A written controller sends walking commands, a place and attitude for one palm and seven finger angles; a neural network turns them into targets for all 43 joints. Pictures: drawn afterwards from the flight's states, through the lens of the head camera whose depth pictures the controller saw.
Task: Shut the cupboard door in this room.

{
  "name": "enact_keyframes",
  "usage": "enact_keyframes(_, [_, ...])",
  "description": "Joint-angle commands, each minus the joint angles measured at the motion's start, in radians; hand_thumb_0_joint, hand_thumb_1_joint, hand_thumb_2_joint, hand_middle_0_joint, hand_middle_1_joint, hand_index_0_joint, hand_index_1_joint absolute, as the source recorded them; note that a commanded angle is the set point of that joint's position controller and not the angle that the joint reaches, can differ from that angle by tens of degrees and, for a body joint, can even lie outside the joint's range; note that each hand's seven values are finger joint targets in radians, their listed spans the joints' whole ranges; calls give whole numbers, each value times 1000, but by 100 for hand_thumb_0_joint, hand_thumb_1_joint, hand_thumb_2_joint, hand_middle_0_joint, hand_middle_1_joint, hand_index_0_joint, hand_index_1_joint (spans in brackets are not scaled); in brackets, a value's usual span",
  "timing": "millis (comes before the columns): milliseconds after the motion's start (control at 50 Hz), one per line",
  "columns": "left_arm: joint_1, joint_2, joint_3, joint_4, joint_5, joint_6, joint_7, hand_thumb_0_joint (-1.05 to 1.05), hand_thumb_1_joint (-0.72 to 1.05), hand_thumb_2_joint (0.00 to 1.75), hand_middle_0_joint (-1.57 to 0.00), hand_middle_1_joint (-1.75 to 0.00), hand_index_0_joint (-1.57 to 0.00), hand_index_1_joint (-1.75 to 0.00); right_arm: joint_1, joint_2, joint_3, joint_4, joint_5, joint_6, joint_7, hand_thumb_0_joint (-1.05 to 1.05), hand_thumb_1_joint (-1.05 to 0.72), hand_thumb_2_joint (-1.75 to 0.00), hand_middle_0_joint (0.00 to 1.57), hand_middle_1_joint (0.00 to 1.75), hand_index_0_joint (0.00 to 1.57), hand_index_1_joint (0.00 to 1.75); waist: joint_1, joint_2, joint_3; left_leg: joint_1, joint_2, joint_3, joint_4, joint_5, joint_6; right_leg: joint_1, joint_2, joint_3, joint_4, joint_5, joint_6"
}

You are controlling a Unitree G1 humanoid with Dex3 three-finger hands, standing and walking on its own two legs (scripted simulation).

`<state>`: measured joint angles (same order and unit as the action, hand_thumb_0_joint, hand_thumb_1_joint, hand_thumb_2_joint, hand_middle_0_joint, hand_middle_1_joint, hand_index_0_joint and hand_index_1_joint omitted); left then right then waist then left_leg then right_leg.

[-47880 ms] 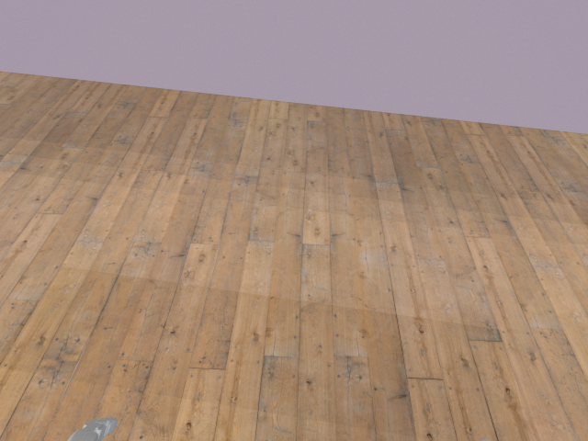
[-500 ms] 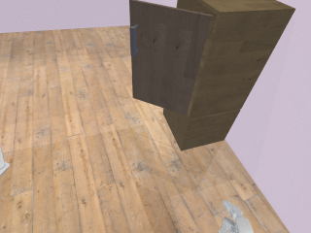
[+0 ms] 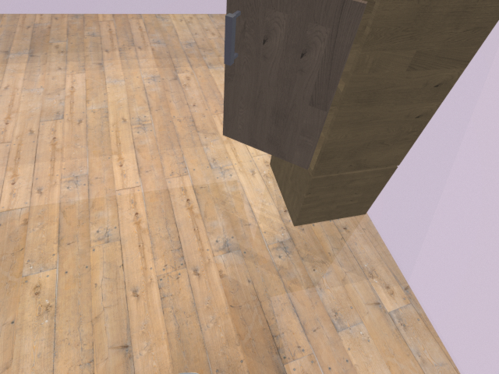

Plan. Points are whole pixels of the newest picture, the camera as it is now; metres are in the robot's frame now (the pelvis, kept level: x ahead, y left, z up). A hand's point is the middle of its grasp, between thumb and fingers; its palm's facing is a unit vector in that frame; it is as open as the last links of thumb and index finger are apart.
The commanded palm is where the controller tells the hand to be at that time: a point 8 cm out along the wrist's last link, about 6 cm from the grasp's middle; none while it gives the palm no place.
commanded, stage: let the arm hang, fingers relaxed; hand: left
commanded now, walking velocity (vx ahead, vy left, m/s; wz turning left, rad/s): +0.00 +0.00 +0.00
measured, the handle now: (233, 38) +1.00 +0.10 +0.05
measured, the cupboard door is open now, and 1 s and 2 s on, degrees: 50 50 50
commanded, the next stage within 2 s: look to check the result in 0.66 s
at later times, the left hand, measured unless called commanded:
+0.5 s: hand out of the picture +0.09 +0.23 -0.15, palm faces -0.03 -0.95 -0.31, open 7.4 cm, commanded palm none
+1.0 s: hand out of the picture +0.11 +0.23 -0.15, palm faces -0.03 -0.94 -0.33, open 7.4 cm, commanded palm none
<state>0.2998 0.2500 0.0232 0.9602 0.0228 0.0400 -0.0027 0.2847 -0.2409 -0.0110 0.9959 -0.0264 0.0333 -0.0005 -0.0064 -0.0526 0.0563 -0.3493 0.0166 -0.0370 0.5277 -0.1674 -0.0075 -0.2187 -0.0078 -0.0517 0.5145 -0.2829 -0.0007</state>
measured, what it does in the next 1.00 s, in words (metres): stands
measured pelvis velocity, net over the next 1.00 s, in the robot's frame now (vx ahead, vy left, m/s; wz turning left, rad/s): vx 0.05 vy -0.01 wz -0.03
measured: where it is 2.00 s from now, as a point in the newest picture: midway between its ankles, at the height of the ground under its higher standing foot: outside the picture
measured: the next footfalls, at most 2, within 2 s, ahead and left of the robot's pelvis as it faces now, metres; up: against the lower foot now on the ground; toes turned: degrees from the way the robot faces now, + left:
none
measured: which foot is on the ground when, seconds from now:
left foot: down 0.00-1.00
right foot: down 0.00-1.00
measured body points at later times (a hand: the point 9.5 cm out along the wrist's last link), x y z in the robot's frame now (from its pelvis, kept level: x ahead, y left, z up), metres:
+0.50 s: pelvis +0.02 -0.01 +0.01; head +0.02 -0.01 +0.46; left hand +0.09 +0.28 -0.13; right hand +0.08 -0.29 -0.13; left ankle +0.07 +0.12 -0.73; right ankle +0.00 -0.13 -0.73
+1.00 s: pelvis +0.05 -0.01 +0.01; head +0.06 -0.01 +0.46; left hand +0.11 +0.28 -0.12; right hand +0.11 -0.29 -0.13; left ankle +0.07 +0.12 -0.73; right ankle +0.00 -0.13 -0.73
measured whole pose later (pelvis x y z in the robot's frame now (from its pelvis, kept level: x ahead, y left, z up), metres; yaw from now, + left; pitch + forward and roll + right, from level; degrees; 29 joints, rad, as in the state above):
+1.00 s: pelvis +0.05 -0.01 +0.01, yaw -2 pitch -1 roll +0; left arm 0.15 0.31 0.03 1.12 0.01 0.00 0.01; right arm 0.13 -0.30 -0.01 1.11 -0.01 0.00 -0.01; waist -0.01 0.01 0.05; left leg -0.17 0.02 0.00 0.35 -0.16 -0.02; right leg -0.05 -0.01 -0.02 0.32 -0.25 0.00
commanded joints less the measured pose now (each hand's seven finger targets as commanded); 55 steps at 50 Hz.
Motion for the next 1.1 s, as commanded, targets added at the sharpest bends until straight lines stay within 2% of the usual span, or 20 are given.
enact_keyframes(0, [1,183,46,-6,-4,-53,7,0,90,90,-20,-30,-20,-30,-66,-200,-50,-64,8,-42,-22,0,-90,-90,20,30,20,30,13,153,-74,66,72,-102,-166,-135,41,24,-73,123,-153,-25,-66])
enact_keyframes(40, [-29,183,41,23,-5,-57,8,0,90,90,-20,-30,-20,-30,-47,-198,-50,-36,9,-43,-22,0,-90,-90,20,30,20,30,-3,94,-63,113,73,-88,-151,-83,38,-12,-90,129,-182,-41,-68])
enact_keyframes(100, [-43,195,38,56,-6,-58,9,0,90,90,-20,-30,-20,-30,-46,-208,-51,-10,11,-39,-22,0,-90,-90,20,30,20,30,-5,42,-31,147,74,-76,-150,-68,36,-50,-92,128,-214,-75,-66])
enact_keyframes(180, [-65,205,35,88,-6,-53,11,0,90,90,-20,-30,-20,-30,-63,-216,-49,17,9,-36,-20,0,-90,-90,20,30,20,30,-7,2,26,149,79,-73,-179,-101,35,-80,-93,128,-235,-118,-59])
enact_keyframes(260, [-81,221,33,98,-6,-54,11,0,90,90,-20,-30,-20,-30,-83,-221,-46,37,7,-37,-16,0,-90,-90,20,30,20,30,-4,-18,25,161,76,-57,-180,-68,33,-72,-100,138,-247,-110,-58])
enact_keyframes(400, [-110,242,33,99,-8,-63,14,0,90,90,-20,-30,-20,-30,-136,-238,-39,50,10,-50,-16,0,-90,-90,20,30,20,30,8,52,-30,187,90,-55,-193,87,30,20,-101,124,-220,86,-47])
enact_keyframes(560, [-148,242,31,101,-9,-65,14,0,90,90,-20,-30,-20,-30,-168,-237,-33,58,8,-52,-17,0,-90,-90,20,30,20,30,7,81,-47,198,89,-49,-204,122,20,71,-108,120,-230,147,-43])
enact_keyframes(660, [-159,240,35,98,-9,-66,15,0,90,90,-20,-30,-20,-30,-171,-242,-33,58,9,-56,-21,0,-90,-90,20,30,20,30,6,93,-84,216,95,-49,-199,182,20,116,-110,114,-226,217,-42])
enact_keyframes(700, [-154,245,35,100,-9,-68,15,0,90,90,-20,-30,-20,-30,-175,-245,-33,56,12,-56,-22,0,-90,-90,20,30,20,30,7,72,-92,233,97,-47,-192,201,20,117,-110,111,-228,248,-41])
enact_keyframes(820, [-161,241,34,105,-10,-65,18,0,90,90,-20,-30,-20,-30,-170,-246,-33,60,12,-54,-25,0,-90,-90,20,30,20,30,2,78,-91,248,100,-42,-191,233,20,131,-113,104,-229,283,-39])
enact_keyframes(1080, [-138,239,30,114,-11,-66,22,0,90,90,-20,-30,-20,-30,-174,-242,-33,65,13,-48,-24,0,-90,-90,20,30,20,30,3,35,-73,269,101,-36,-199,224,21,125,-114,102,-246,292,-35])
